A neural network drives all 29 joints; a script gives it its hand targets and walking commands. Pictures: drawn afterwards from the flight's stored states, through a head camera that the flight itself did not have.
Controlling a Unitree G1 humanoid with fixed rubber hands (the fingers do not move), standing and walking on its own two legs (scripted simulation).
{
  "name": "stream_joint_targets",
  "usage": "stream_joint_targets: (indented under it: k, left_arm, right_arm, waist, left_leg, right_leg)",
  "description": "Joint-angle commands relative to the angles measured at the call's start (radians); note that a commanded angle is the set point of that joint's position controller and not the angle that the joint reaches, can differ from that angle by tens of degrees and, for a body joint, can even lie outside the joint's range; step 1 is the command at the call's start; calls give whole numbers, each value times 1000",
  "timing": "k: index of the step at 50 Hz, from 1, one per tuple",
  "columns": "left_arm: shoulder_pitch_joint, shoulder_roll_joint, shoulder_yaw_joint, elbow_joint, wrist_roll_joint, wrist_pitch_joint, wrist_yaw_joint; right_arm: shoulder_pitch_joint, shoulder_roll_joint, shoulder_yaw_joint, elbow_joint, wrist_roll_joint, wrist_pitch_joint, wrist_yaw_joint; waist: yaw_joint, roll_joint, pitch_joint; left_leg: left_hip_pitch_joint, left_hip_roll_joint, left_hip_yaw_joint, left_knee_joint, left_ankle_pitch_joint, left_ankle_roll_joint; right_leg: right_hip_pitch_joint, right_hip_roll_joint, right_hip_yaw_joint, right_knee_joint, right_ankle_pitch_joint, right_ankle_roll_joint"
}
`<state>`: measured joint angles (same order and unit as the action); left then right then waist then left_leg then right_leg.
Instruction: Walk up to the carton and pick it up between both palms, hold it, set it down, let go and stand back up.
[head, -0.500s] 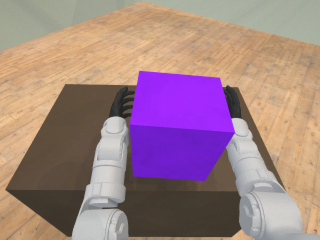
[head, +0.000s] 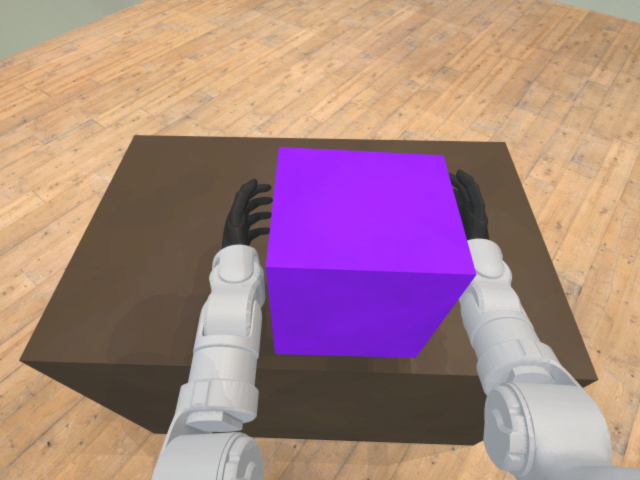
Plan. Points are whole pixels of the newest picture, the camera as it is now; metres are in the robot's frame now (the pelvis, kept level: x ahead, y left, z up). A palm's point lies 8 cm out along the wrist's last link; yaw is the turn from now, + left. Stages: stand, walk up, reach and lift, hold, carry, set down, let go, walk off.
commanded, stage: set down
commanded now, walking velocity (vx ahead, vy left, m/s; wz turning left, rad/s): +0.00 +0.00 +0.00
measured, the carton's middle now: (353, 261) +0.37 +0.01 +0.04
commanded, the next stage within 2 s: none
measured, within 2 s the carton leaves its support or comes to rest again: rests again in 0.80 s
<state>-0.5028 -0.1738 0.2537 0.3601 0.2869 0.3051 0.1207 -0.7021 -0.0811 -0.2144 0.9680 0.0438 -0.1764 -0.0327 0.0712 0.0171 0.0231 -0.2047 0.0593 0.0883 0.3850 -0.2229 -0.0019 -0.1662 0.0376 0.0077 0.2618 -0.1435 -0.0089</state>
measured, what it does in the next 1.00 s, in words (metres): stands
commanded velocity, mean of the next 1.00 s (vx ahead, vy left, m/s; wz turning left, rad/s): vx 0.00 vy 0.00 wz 0.00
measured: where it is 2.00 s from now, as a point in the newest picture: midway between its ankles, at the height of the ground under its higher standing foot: outside the picture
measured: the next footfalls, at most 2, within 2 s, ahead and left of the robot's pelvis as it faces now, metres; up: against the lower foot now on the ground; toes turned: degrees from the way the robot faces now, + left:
none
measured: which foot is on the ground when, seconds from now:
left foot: down 0.00-1.00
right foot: down 0.00-1.00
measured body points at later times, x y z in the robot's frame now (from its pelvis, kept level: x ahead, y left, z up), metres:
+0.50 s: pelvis +0.00 -0.02 +0.00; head +0.12 -0.02 +0.43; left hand +0.38 +0.15 +0.02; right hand +0.45 -0.15 +0.00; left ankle -0.02 +0.11 -0.75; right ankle -0.01 -0.12 -0.75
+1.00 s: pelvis -0.01 -0.02 -0.01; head +0.11 -0.03 +0.43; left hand +0.37 +0.15 +0.00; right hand +0.45 -0.14 +0.01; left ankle -0.02 +0.11 -0.75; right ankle -0.01 -0.12 -0.75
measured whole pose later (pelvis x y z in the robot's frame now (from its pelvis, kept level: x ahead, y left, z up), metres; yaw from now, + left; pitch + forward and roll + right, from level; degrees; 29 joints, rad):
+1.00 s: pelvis -0.01 -0.02 -0.01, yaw -1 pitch +19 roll -1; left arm -0.50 -0.19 0.30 0.58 0.28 -0.10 0.18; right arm -0.77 -0.11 -0.25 1.07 -0.07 -0.37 0.02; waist 0.13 0.01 -0.08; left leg -0.54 0.08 0.09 0.39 -0.17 -0.02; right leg -0.53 0.06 0.01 0.30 -0.10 -0.03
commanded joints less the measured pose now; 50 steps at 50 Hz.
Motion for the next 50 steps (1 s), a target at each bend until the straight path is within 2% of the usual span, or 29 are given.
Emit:
stream_joint_targets:
  k: [1, 3, 4, 5, 6, 7, 8, 12, 13, 14, 15, 16, 17, 21, 22, 23, 25, 26, 28, 30, 35, 37, 39, 40, 42, 44, 45, 48, 50]
  left_arm:
    - [-471, -488, -327, 10, -11, -149, -3]
    - [-452, -493, -347, 8, -21, -160, 2]
    - [-445, -494, -335, 18, -14, -166, 7]
    - [-446, -513, -343, 8, -11, -178, 10]
    - [-429, -497, -324, 32, -9, -179, 9]
    - [-453, -510, -340, 1, -14, -195, 17]
    - [-457, -516, -346, 6, -14, -205, 24]
    - [-449, -528, -347, 17, -16, -239, 39]
    - [-430, -522, -348, 9, -12, -249, 42]
    - [-421, -527, -354, 34, -20, -255, 41]
    - [-432, -531, -359, 28, -31, -271, 47]
    - [-421, -536, -350, 51, -22, -274, 44]
    - [-411, -525, -351, 63, -31, -287, 45]
    - [-401, -541, -344, 83, -38, -332, 34]
    - [-419, -547, -362, 71, -51, -348, 33]
    - [-425, -557, -355, 88, -48, -355, 30]
    - [-404, -544, -340, 130, -47, -361, 17]
    - [-392, -542, -328, 150, -49, -370, 8]
    - [-401, -530, -323, 141, -47, -387, -3]
    - [-432, -527, -297, 155, -50, -403, -8]
    - [-424, -527, -270, 227, -45, -439, -31]
    - [-457, -521, -258, 217, -41, -461, -34]
    - [-479, -515, -266, 231, -46, -479, -40]
    - [-463, -516, -251, 244, -40, -485, -39]
    - [-496, -511, -249, 256, -44, -499, -39]
    - [-513, -511, -244, 259, -31, -503, -33]
    - [-518, -496, -233, 272, -30, -507, -35]
    - [-540, -486, -232, 273, -29, -525, -22]
    - [-542, -400, -219, 271, -33, -520, -10]
  right_arm:
    - [-569, 297, 120, -128, -194, -90, 156]
    - [-550, 302, 125, -127, -204, -98, 153]
    - [-557, 294, 124, -141, -207, -107, 154]
    - [-559, 307, 129, -135, -207, -115, 154]
    - [-566, 306, 132, -145, -210, -118, 156]
    - [-576, 310, 126, -153, -205, -130, 160]
    - [-582, 310, 131, -148, -206, -140, 165]
    - [-577, 288, 85, -125, -237, -155, 177]
    - [-566, 297, 102, -137, -241, -159, 176]
    - [-561, 295, 97, -126, -242, -162, 173]
    - [-580, 291, 102, -134, -245, -172, 179]
    - [-580, 296, 93, -116, -249, -176, 178]
    - [-575, 297, 100, -132, -250, -183, 177]
    - [-576, 345, 150, -129, -248, -201, 168]
    - [-581, 330, 147, -124, -243, -209, 169]
    - [-596, 341, 156, -132, -251, -213, 166]
    - [-584, 347, 155, -113, -262, -205, 157]
    - [-587, 358, 175, -114, -259, -208, 155]
    - [-586, 367, 194, -120, -262, -215, 147]
    - [-594, 371, 197, -93, -262, -208, 152]
    - [-597, 427, 216, -80, -276, -220, 138]
    - [-607, 438, 232, -67, -273, -221, 135]
    - [-601, 462, 222, -49, -293, -229, 133]
    - [-608, 457, 223, -56, -292, -228, 134]
    - [-597, 450, 199, -9, -304, -229, 134]
    - [-606, 448, 192, 1, -311, -228, 143]
    - [-600, 419, 164, 32, -323, -224, 144]
    - [-600, 399, 139, 35, -328, -233, 151]
    - [-590, 297, 83, 58, -322, -222, 145]
  waist:
    - [21, -8, -616]
    - [5, -16, -649]
    - [27, -18, -682]
    - [25, 0, -702]
    - [42, -17, -715]
    - [35, -3, -779]
    - [51, 7, -799]
    - [37, -1, -889]
    - [53, -15, -905]
    - [43, 2, -900]
    - [60, -13, -964]
    - [43, -16, -960]
    - [61, -33, -984]
    - [72, -74, -1002]
    - [57, -64, -1027]
    - [68, -70, -1024]
    - [57, -105, -977]
    - [65, -127, -969]
    - [54, -127, -976]
    - [62, -145, -962]
    - [49, -175, -911]
    - [59, -178, -929]
    - [40, -170, -940]
    - [56, -180, -938]
    - [32, -170, -920]
    - [41, -141, -914]
    - [29, -147, -896]
    - [27, -102, -939]
    - [18, -71, -953]
  left_leg:
    - [418, 36, -43, 67, 848, -93]
    - [415, 36, -45, 68, 855, -90]
    - [406, 40, -36, 77, 885, -93]
    - [418, 34, -41, 84, 910, -91]
    - [400, 37, -35, 82, 888, -85]
    - [424, 40, -36, 93, 905, -85]
    - [417, 38, -33, 101, 937, -88]
    - [409, 48, -32, 107, 935, -88]
    - [404, 47, -23, 109, 953, -86]
    - [405, 44, -30, 117, 964, -84]
    - [374, 47, -23, 124, 957, -82]
    - [365, 43, -24, 126, 955, -84]
    - [331, 39, -15, 124, 944, -80]
    - [246, 25, -19, 115, 914, -68]
    - [247, 23, -22, 119, 902, -66]
    - [247, 22, -16, 114, 886, -67]
    - [189, 13, -22, 92, 804, -51]
    - [138, 7, -20, 83, 784, -45]
    - [100, 4, -23, 73, 735, -40]
    - [83, 1, -22, 52, 685, -28]
    - [-33, -20, -17, 27, 587, -17]
    - [-67, -23, -14, 18, 557, -13]
    - [-110, -27, -13, 11, 530, -14]
    - [-120, -26, -8, 5, 520, -9]
    - [-111, -22, -10, 5, 499, -12]
    - [-115, -23, -3, 2, 482, -18]
    - [-112, -20, -7, -4, 466, -17]
    - [-67, -16, 0, 11, 486, -29]
    - [-37, -9, 5, 23, 479, -30]
  right_leg:
    - [-153, 61, -137, -112, 191, -135]
    - [-153, 62, -139, -109, 213, -135]
    - [-152, 62, -139, -113, 239, -145]
    - [-166, 65, -136, -101, 244, -140]
    - [-167, 65, -134, -115, 225, -145]
    - [-187, 74, -137, -110, 224, -148]
    - [-200, 73, -135, -115, 230, -157]
    - [-239, 84, -137, -119, 217, -167]
    - [-223, 86, -137, -118, 239, -171]
    - [-241, 85, -136, -112, 237, -172]
    - [-224, 81, -127, -101, 269, -174]
    - [-226, 85, -126, -99, 279, -174]
    - [-199, 79, -122, -101, 311, -178]
    - [-128, 59, -108, -40, 427, -141]
    - [-136, 59, -110, -29, 428, -133]
    - [-135, 54, -113, -17, 447, -122]
    - [-116, 42, -110, 4, 457, -101]
    - [-80, 33, -101, 17, 496, -94]
    - [-48, 22, -100, 68, 560, -62]
    - [-39, 17, -100, 82, 540, -39]
    - [49, -8, -82, 131, 657, -5]
    - [101, -15, -69, 145, 676, 1]
    - [133, -24, -70, 162, 706, 9]
    - [128, -24, -65, 158, 694, 11]
    - [115, -22, -76, 155, 662, 7]
    - [99, -19, -81, 154, 623, 3]
    - [83, -18, -82, 142, 572, -1]
    - [19, -4, -94, 126, 498, -14]
    - [-27, 1, -100, 112, 419, -30]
